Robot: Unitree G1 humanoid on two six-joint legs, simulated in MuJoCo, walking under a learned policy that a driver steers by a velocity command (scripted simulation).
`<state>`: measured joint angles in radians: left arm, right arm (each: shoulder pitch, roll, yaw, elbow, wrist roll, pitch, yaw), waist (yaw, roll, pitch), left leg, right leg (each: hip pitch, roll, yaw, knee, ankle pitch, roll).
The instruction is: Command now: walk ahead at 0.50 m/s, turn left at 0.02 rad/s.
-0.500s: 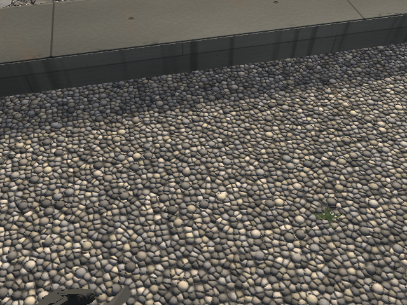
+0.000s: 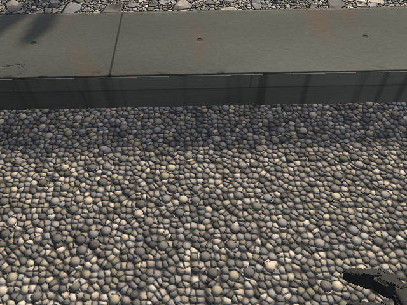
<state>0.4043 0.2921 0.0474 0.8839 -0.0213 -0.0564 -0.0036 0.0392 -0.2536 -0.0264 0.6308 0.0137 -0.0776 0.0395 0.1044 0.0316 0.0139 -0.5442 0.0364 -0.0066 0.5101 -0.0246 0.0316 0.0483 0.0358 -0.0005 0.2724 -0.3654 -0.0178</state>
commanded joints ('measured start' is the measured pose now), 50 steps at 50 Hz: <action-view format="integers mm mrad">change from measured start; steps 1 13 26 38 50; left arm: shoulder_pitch -30 -173 -343 -173 -22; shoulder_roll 176 59 102 114 166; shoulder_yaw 39 5 17 30 45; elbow -42 -129 -185 -94 14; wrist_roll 1 21 11 23 0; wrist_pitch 5 -9 -40 -51 -11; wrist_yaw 11 3 -40 -19 8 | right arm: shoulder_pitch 161 222 325 224 -94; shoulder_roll -161 -157 -221 -105 -94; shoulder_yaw -67 -61 -79 -43 -27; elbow -18 74 188 119 26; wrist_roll -7 -11 10 -8 4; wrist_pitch -17 -26 24 14 -12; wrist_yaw -6 -19 -47 -45 -3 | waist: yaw -163 -95 -99 -111 -29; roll -101 33 48 -106 -94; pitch -108 -10 -11 -19 62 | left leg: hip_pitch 310 369 565 -100 -88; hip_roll -43 185 202 106 43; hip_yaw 43 -187 -82 -56 -17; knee -43 -374 -179 500 12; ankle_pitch -16 64 265 -191 28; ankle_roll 67 231 119 -35 -8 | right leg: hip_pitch -52 -697 -476 -205 -17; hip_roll -217 -177 -68 -262 -289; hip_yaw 75 61 -11 223 102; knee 240 690 204 -135 -83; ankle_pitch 830 175 295 350 420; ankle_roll -106 44 -43 -230 -165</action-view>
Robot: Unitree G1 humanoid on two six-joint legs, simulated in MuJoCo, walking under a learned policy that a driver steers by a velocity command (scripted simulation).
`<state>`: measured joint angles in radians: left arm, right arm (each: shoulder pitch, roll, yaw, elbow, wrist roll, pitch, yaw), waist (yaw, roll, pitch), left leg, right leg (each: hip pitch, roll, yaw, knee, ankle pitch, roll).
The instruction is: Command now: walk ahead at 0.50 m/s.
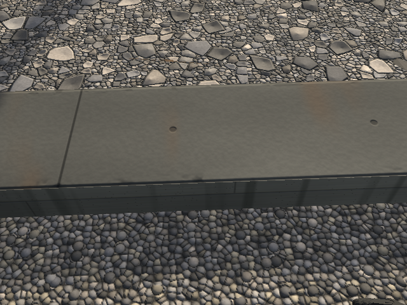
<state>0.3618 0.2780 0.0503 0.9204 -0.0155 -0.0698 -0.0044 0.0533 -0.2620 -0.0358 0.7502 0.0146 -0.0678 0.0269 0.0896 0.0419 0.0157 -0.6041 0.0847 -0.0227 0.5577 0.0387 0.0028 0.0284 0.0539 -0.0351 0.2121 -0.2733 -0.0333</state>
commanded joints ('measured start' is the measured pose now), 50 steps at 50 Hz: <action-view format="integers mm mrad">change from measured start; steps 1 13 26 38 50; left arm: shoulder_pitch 17 -16 -374 -129 75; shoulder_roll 186 68 36 125 126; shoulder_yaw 45 10 -15 43 35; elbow -18 -10 -128 -52 4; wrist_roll -6 58 49 14 43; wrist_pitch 7 33 28 28 10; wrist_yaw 12 -27 -59 0 22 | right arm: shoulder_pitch -95 227 356 223 -13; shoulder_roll -95 -111 -128 -97 -72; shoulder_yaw -21 -29 -34 -17 -6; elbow -91 96 218 115 13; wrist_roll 2 -33 -40 -60 -67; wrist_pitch -24 -19 -38 -8 24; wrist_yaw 14 -14 -37 -29 -32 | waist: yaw -28 -68 -133 -102 -19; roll -110 51 26 -60 -107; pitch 51 -46 98 -31 -3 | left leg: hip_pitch -1 482 606 55 -260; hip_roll -12 142 160 28 27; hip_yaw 4 -177 122 -7 53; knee -48 -378 -423 584 567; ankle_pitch -69 -43 58 -343 -317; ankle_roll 34 186 137 -4 -28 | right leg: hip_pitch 25 -502 -591 -102 116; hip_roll -318 -128 -116 -232 -257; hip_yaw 140 75 -22 326 385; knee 2 857 405 39 37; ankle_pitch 368 -21 225 460 516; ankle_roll -141 -10 -31 -239 -264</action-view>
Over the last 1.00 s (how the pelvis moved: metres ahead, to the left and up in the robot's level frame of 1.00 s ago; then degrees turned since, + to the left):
0.53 -0.02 0.01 0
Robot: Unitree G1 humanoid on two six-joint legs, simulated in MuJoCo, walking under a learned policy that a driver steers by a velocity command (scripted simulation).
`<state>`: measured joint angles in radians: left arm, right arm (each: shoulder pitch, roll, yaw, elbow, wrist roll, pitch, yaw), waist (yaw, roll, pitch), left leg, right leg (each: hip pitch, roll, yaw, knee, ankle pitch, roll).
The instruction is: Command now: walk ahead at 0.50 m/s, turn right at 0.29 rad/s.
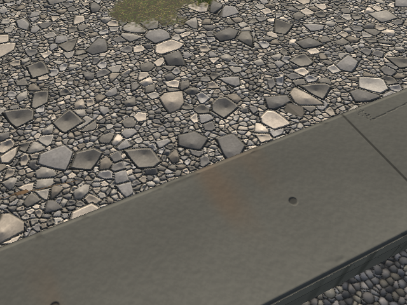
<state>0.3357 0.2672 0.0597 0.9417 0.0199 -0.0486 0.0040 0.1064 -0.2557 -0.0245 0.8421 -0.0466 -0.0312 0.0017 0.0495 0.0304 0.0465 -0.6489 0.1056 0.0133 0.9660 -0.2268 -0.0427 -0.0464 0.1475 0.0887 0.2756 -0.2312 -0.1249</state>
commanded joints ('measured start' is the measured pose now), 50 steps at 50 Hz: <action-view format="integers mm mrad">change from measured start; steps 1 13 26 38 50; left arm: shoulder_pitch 145 42 -146 -516 -149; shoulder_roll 141 277 -44 76 48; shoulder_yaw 26 15 -92 -16 10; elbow -5 -5 -324 -417 -276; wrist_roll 7 -71 14 -45 -12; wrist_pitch -13 -33 -60 -87 -77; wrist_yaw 22 15 -41 -40 -1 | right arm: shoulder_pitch -99 120 136 405 189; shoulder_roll -77 -5 14 -85 -69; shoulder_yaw -19 34 5 -47 -41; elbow -97 -253 21 -20 -210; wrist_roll -6 16 75 75 83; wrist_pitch -15 47 -80 -12 -22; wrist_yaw -10 20 44 -46 0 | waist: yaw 34 -250 70 -102 -63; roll -91 -65 -67 118 -73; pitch -17 -307 -42 -94 -43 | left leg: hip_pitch -339 471 117 664 -47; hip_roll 10 -198 -129 -73 -12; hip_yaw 11 204 -393 -418 -136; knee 260 503 -591 -614 337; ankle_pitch -113 -91 -66 696 -82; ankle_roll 24 186 201 106 66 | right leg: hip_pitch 281 -298 -828 -415 -89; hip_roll -375 -355 -197 -33 -372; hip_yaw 291 -131 2 -74 153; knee -15 -51 1372 155 -106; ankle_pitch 499 1571 70 300 113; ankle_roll -189 -46 -29 92 -100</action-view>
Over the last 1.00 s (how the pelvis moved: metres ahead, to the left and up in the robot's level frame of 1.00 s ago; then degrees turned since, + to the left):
0.52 -0.05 0.00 -21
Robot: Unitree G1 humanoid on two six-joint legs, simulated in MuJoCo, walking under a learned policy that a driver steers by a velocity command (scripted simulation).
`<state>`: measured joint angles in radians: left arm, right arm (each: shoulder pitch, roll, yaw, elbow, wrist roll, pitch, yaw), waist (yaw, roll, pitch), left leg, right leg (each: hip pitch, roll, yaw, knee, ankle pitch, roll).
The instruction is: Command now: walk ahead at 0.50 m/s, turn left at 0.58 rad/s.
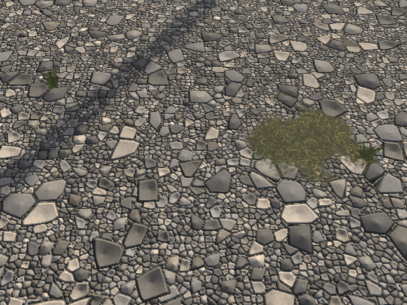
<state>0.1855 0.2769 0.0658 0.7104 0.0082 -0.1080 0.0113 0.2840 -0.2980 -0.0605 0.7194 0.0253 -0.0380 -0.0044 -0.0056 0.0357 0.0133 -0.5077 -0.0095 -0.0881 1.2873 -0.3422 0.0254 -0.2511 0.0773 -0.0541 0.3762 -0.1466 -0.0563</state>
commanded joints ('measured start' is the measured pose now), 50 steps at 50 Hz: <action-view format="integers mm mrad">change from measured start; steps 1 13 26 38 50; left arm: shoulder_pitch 6 194 123 -183 72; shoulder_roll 44 175 115 90 91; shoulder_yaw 7 34 1 -14 -2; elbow -30 83 -30 -101 -24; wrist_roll -7 -24 -5 -20 -1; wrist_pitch -21 16 10 2 11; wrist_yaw -14 -14 -7 -44 -36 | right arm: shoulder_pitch -7 -381 -87 67 -1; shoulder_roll -16 -19 -85 -154 -75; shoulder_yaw -3 14 -26 -43 -18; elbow -95 -223 -133 -3 -53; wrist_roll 10 12 -27 -2 -14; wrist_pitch -11 -25 -34 -36 -38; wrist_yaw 8 66 30 12 7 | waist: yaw -11 109 40 -67 9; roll -85 -77 16 41 -148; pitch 3 57 -97 16 -49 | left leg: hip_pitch -207 -226 318 383 -158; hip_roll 123 82 202 217 120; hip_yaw -30 106 -219 -122 8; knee -18 -638 -1027 -1009 -142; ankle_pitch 38 332 486 309 48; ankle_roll -10 20 274 185 0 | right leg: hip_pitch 94 334 -372 -320 96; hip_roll -299 -328 -229 -149 -312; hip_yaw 255 -25 104 85 368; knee -218 -167 792 182 -174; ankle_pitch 63 377 -192 167 -9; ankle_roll -169 -84 103 51 -178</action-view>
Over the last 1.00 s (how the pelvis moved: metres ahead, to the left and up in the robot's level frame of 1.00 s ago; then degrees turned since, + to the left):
0.68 0.19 0.17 28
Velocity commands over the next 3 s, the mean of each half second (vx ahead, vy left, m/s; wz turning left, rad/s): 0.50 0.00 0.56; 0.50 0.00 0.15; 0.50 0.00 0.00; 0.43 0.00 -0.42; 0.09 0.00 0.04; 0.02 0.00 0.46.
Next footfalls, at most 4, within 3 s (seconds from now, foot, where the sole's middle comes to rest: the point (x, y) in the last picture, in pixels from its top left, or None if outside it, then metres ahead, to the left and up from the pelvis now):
0.36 left None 0.36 0.18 -0.78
0.84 right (200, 248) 0.69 0.04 -0.78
1.36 left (115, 203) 0.88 0.36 -0.78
1.90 right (163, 137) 1.22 0.20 -0.78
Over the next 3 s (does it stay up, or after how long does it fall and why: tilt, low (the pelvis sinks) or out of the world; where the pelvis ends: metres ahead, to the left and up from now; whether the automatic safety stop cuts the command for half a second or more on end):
stays up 1.19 0.29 0.01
